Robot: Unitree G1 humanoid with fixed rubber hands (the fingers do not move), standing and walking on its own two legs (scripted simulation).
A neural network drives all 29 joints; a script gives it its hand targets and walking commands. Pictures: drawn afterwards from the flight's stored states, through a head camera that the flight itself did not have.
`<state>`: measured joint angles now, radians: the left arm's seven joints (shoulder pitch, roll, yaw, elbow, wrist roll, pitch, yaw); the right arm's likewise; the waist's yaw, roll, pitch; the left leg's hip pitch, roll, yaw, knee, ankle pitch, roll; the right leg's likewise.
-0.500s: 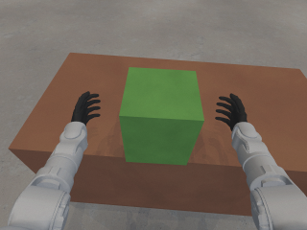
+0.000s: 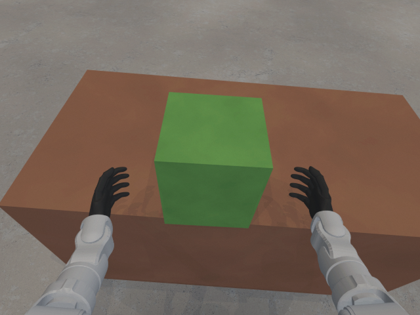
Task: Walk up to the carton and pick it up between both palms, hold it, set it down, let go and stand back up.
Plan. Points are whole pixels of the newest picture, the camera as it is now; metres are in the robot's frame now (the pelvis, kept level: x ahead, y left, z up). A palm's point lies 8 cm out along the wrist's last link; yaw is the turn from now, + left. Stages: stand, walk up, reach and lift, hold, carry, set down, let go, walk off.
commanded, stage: set down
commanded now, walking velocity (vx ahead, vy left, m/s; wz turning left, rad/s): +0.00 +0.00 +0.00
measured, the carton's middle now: (210, 163) +0.46 +0.01 -0.01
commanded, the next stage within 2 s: let go in 1.66 s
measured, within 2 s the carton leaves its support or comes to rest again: neither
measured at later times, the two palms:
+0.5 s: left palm (99, 248) +0.25 +0.22 -0.04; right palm (323, 249) +0.27 -0.21 -0.02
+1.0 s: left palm (94, 273) +0.22 +0.23 -0.07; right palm (320, 281) +0.23 -0.22 -0.06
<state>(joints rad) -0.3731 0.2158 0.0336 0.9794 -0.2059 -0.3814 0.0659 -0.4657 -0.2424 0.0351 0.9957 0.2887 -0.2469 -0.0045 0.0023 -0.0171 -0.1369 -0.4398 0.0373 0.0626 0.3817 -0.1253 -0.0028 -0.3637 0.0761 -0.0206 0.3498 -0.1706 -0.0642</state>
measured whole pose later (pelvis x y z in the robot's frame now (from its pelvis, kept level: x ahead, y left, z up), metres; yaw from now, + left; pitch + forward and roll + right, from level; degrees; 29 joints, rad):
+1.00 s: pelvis +0.03 +0.00 +0.00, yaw +0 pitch +7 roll +0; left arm 0.10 0.21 0.00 0.73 -0.13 -0.33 0.03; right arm 0.03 -0.18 0.05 0.90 0.20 -0.42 0.04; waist 0.01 -0.06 -0.08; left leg -0.34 0.03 0.07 0.44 -0.21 0.00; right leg -0.28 0.06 -0.01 0.43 -0.27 -0.06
